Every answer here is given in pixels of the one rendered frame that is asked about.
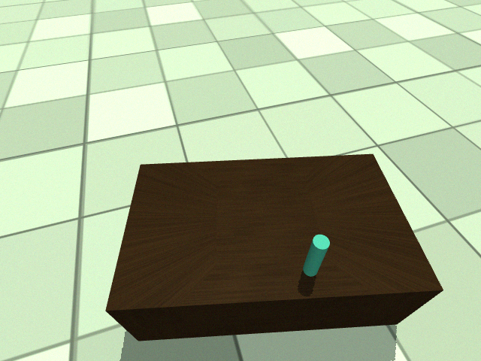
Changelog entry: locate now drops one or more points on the can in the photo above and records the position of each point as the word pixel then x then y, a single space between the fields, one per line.
pixel 316 254

